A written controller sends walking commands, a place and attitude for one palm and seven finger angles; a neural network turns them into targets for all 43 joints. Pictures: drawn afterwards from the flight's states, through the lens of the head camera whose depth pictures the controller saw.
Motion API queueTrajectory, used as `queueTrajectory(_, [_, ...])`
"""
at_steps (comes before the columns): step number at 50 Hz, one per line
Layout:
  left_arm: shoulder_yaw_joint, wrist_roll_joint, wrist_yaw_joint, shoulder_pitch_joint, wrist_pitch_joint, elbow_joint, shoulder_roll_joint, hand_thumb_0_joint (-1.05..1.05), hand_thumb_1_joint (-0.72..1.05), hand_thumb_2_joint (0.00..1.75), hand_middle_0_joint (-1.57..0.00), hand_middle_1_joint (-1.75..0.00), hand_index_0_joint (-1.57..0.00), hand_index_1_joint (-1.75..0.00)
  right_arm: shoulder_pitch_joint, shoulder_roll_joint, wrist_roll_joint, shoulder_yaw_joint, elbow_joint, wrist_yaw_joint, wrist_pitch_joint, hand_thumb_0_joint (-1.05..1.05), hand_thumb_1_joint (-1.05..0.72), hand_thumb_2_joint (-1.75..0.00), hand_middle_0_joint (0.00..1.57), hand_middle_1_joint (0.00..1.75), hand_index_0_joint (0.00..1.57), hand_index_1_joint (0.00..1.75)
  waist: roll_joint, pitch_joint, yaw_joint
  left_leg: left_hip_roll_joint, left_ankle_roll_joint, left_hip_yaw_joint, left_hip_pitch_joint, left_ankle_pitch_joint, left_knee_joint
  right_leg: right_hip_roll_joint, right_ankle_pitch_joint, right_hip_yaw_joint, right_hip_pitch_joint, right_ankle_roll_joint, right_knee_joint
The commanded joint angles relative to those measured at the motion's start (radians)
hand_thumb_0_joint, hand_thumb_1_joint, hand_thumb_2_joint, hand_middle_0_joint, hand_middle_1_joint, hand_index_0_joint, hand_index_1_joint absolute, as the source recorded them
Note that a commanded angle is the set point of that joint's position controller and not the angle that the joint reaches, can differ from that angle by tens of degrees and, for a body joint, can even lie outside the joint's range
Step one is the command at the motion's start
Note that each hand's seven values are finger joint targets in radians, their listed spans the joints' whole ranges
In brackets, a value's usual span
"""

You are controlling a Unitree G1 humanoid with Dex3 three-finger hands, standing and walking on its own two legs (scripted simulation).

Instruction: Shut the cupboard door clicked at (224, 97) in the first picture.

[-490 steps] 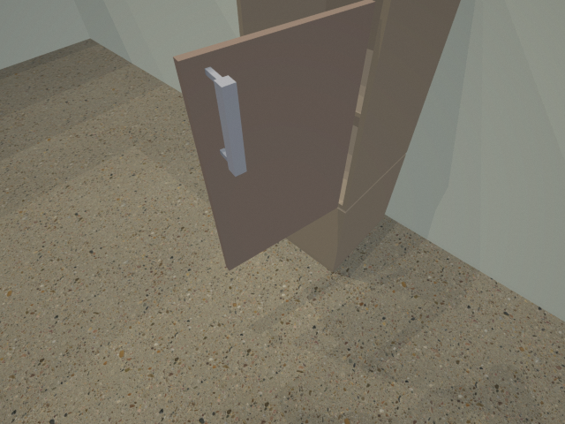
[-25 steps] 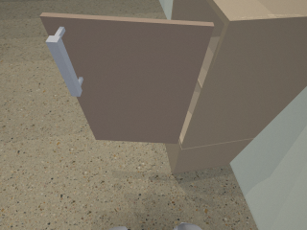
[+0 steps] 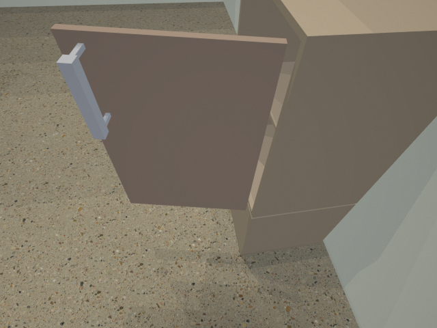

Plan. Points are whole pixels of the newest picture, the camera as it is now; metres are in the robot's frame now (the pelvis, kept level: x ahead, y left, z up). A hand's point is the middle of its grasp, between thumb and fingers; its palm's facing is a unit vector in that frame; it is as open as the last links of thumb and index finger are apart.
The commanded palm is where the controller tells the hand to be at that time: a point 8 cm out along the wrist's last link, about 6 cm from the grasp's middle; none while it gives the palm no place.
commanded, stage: come to a stop and stand still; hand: left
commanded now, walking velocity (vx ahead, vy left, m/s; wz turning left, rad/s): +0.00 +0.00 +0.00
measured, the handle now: (90, 94) +0.48 +0.29 +0.14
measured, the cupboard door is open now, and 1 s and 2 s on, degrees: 78 78 78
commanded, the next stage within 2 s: look again from close up in 0.16 s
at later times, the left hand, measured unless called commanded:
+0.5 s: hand out of the picture +0.02 +0.20 -0.17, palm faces +0.00 -0.98 -0.22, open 7.4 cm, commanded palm none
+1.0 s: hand out of the picture +0.06 +0.18 -0.17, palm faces -0.02 -0.97 -0.23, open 7.4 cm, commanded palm none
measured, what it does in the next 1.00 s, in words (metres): stands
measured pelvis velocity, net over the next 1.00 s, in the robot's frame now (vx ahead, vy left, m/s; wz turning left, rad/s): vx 0.02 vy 0.00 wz -0.03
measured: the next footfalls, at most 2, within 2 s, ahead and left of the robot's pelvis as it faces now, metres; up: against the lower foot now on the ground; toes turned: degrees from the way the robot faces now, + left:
left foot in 1.60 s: +0.08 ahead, +0.21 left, +0.00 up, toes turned +1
right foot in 1.86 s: +0.08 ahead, +0.03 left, +0.00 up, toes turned -2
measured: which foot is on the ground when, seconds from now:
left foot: down 0.00-1.00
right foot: down 0.00-1.00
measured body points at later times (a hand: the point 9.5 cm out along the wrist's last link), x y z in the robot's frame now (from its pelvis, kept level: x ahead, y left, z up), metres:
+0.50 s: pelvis +0.02 +0.02 +0.00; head +0.03 +0.01 +0.45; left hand +0.03 +0.25 -0.15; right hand +0.05 -0.22 -0.16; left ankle -0.02 +0.10 -0.74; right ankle +0.00 -0.13 -0.74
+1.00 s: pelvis +0.02 +0.00 +0.00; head +0.04 +0.00 +0.45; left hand +0.06 +0.24 -0.15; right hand +0.03 -0.24 -0.15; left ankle -0.02 +0.10 -0.74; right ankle +0.00 -0.13 -0.74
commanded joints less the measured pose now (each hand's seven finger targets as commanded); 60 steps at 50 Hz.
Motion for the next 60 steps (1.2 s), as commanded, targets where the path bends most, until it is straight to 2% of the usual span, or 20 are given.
queueTrajectory(1, [0.013,0.007,0.0,0.039,-0.001,-0.014,0.095,0.0,0.9,0.9,-0.2,-0.3,-0.2,-0.3,0.004,-0.12,-0.004,-0.005,-0.047,-0.012,-0.027,0.0,-0.9,-0.9,0.2,0.3,0.2,0.3,0.153,-0.058,0.021,0.165,0.026,-0.149,-0.07,0.134,-0.224,-0.041,0.026,0.046,0.11,-0.019,-0.064])
queueTrajectory(3, [0.008,0.009,-0.003,0.057,-0.005,0.008,0.097,0.0,0.9,0.9,-0.2,-0.3,-0.2,-0.3,0.01,-0.112,-0.002,-0.004,-0.042,-0.012,-0.029,0.0,-0.9,-0.9,0.2,0.3,0.2,0.3,0.113,-0.04,0.019,0.144,0.014,-0.132,-0.067,0.049,-0.234,-0.045,0.052,0.057,0.108,-0.026,-0.096])
queueTrajectory(7, [0.002,0.008,-0.003,0.082,-0.021,0.042,0.092,0.0,0.9,0.9,-0.2,-0.3,-0.2,-0.3,0.043,-0.093,0.002,0.001,-0.018,-0.014,-0.039,0.0,-0.9,-0.9,0.2,0.3,0.2,0.3,0.021,-0.061,0.007,0.12,0.004,-0.098,0.006,0.128,-0.201,-0.066,0.125,0.085,0.099,-0.034,-0.144])
queueTrajectory(12, [-0.006,0.006,0.001,0.108,-0.029,0.071,0.087,0.0,0.9,0.9,-0.2,-0.3,-0.2,-0.3,0.067,-0.083,0.004,0.01,0.007,-0.018,-0.046,0.0,-0.9,-0.9,0.2,0.3,0.2,0.3,0.029,-0.062,-0.003,0.116,-0.002,-0.078,0.064,0.241,-0.18,-0.071,0.187,0.09,0.095,-0.035,-0.152])
queueTrajectory(13, [-0.025,0.019,0.046,0.207,-0.045,0.093,0.092,0.0,0.9,0.9,-0.2,-0.3,-0.2,-0.3,-0.002,-0.125,0.016,0.011,-0.06,-0.006,-0.062,0.0,-0.9,-0.9,0.2,0.3,0.2,0.3,0.088,-0.04,0.02,0.139,-0.015,-0.039,0.036,0.367,-0.013,-0.101,0.352,0.119,0.061,-0.029,-0.106])
queueTrajectory(14, [-0.02,0.011,0.04,0.171,-0.055,0.049,0.129,0.0,0.9,0.9,-0.2,-0.3,-0.2,-0.3,0.059,-0.081,0.004,0.018,-0.074,-0.003,-0.06,0.0,-0.9,-0.9,0.2,0.3,0.2,0.3,0.11,-0.111,-0.015,0.094,-0.014,-0.061,0.023,0.215,-0.049,-0.106,0.249,0.129,0.097,-0.055,-0.071])
queueTrajectory(15, [-0.018,0.009,0.029,0.147,-0.06,0.031,0.14,0.0,0.9,0.9,-0.2,-0.3,-0.2,-0.3,0.068,-0.078,-0.006,0.026,-0.081,0.002,-0.063,0.0,-0.9,-0.9,0.2,0.3,0.2,0.3,0.152,-0.13,-0.011,0.093,-0.01,-0.061,0.019,0.229,-0.064,-0.094,0.247,0.114,0.108,-0.066,-0.05])
queueTrajectory(19, [-0.033,0.007,0.018,0.155,-0.05,0.023,0.095,0.0,0.9,0.9,-0.2,-0.3,-0.2,-0.3,0.089,-0.11,0.0,0.03,-0.103,-0.009,-0.068,0.0,-0.9,-0.9,0.2,0.3,0.2,0.3,0.033,-0.065,-0.014,0.122,0.02,-0.092,0.021,0.335,-0.08,-0.054,0.158,0.075,0.066,-0.052,-0.042])
queueTrajectory(20, [-0.03,0.008,0.015,0.149,-0.049,0.02,0.1,0.0,0.9,0.9,-0.2,-0.3,-0.2,-0.3,0.089,-0.104,-0.002,0.031,-0.102,-0.01,-0.071,0.0,-0.9,-0.9,0.2,0.3,0.2,0.3,0.048,-0.055,-0.011,0.119,0.021,-0.09,0.019,0.369,-0.085,-0.052,0.176,0.071,0.068,-0.053,-0.035])
queueTrajectory(22, [-0.031,0.005,0.015,0.15,-0.047,0.015,0.104,0.0,0.9,0.9,-0.2,-0.3,-0.2,-0.3,0.085,-0.117,0.0,0.031,-0.099,-0.011,-0.068,0.0,-0.9,-0.9,0.2,0.3,0.2,0.3,0.012,-0.037,-0.012,0.114,0.02,-0.085,0.023,0.332,-0.095,-0.055,0.178,0.078,0.067,-0.05,-0.041])
queueTrajectory(25, [-0.028,0.005,0.012,0.135,-0.041,0.009,0.114,0.0,0.9,0.9,-0.2,-0.3,-0.2,-0.3,0.075,-0.116,0.0,0.033,-0.089,-0.01,-0.068,0.0,-0.9,-0.9,0.2,0.3,0.2,0.3,0.027,0.0,-0.008,0.107,0.024,-0.083,0.004,0.261,-0.134,-0.053,0.153,0.083,0.065,-0.049,-0.057])
queueTrajectory(29, [-0.026,0.003,0.012,0.124,-0.043,0.004,0.129,0.0,0.9,0.9,-0.2,-0.3,-0.2,-0.3,0.07,-0.129,0.0,0.035,-0.07,-0.009,-0.069,0.0,-0.9,-0.9,0.2,0.3,0.2,0.3,-0.002,-0.029,-0.007,0.104,0.02,-0.075,0.034,0.253,-0.139,-0.062,0.19,0.095,0.084,-0.047,-0.068])
queueTrajectory(31, [-0.024,0.002,0.011,0.123,-0.042,0.003,0.136,0.0,0.9,0.9,-0.2,-0.3,-0.2,-0.3,0.062,-0.128,-0.001,0.037,-0.059,-0.009,-0.07,0.0,-0.9,-0.9,0.2,0.3,0.2,0.3,0.026,-0.032,0.0,0.102,0.02,-0.071,0.031,0.261,-0.145,-0.065,0.203,0.095,0.101,-0.047,-0.071])
queueTrajectory(42, [-0.021,0.002,0.009,0.092,-0.045,0.015,0.153,0.0,0.9,0.9,-0.2,-0.3,-0.2,-0.3,0.047,-0.129,0.0,0.036,-0.007,-0.01,-0.068,0.0,-0.9,-0.9,0.2,0.3,0.2,0.3,0.011,-0.039,0.0,0.107,0.01,-0.058,0.057,0.246,-0.162,-0.077,0.265,0.105,0.12,-0.049,-0.102])
queueTrajectory(45, [-0.018,0.003,0.014,0.105,-0.041,0.012,0.147,0.0,0.9,0.9,-0.2,-0.3,-0.2,-0.3,0.062,-0.099,0.001,0.039,0.0,-0.007,-0.055,0.0,-0.9,-0.9,0.2,0.3,0.2,0.3,0.011,-0.038,0.006,0.095,0.003,-0.039,0.041,0.21,-0.14,-0.102,0.292,0.123,0.122,-0.059,-0.098])
queueTrajectory(49, [-0.001,0.005,0.017,0.109,-0.034,-0.007,0.177,0.0,0.9,0.9,-0.2,-0.3,-0.2,-0.3,0.067,-0.1,-0.001,0.031,-0.024,-0.004,-0.035,0.0,-0.9,-0.9,0.2,0.3,0.2,0.3,-0.018,-0.051,0.007,0.073,-0.011,-0.014,0.007,0.138,-0.086,-0.153,0.268,0.178,0.109,-0.086,-0.094])
queueTrajectory(54, [0.027,0.009,0.023,0.115,-0.025,-0.035,0.21,0.0,0.9,0.9,-0.2,-0.3,-0.2,-0.3,0.076,-0.094,0.0,0.018,-0.059,0.0,-0.022,0.0,-0.9,-0.9,0.2,0.3,0.2,0.3,-0.094,-0.058,0.007,0.041,-0.021,0.01,-0.026,0.075,-0.011,-0.224,0.263,0.24,0.084,-0.127,-0.098])
queueTrajectory(57, [0.037,0.011,0.025,0.099,-0.015,-0.057,0.204,0.0,0.9,0.9,-0.2,-0.3,-0.2,-0.3,0.092,-0.097,-0.001,0.012,-0.067,0.002,-0.023,0.0,-0.9,-0.9,0.2,0.3,0.2,0.3,-0.053,-0.053,-0.001,0.047,-0.013,-0.001,0.007,0.118,-0.035,-0.202,0.215,0.205,0.023,-0.114,-0.044])
queueTrajectory(59, [0.035,0.012,0.022,0.076,-0.005,-0.076,0.172,0.0,0.9,0.9,-0.2,-0.3,-0.2,-0.3,0.11,-0.126,-0.005,0.004,-0.073,0.003,-0.025,0.0,-0.9,-0.9,0.2,0.3,0.2,0.3,0.087,-0.053,-0.008,0.113,0.024,-0.079,0.037,0.234,-0.082,-0.109,0.113,0.1,-0.03,-0.07,0.058])
queueTrajectory(60, [0.029,0.015,0.02,0.067,0.001,-0.086,0.139,0.0,0.9,0.9,-0.2,-0.3,-0.2,-0.3,0.114,-0.143,-0.006,0.0,-0.076,0.0,-0.025,0.0,-0.9,-0.9,0.2,0.3,0.2,0.3,0.158,-0.039,-0.006,0.167,0.067,-0.137,0.033,0.304,-0.128,-0.046,0.003,0.026,-0.049,-0.042,0.122])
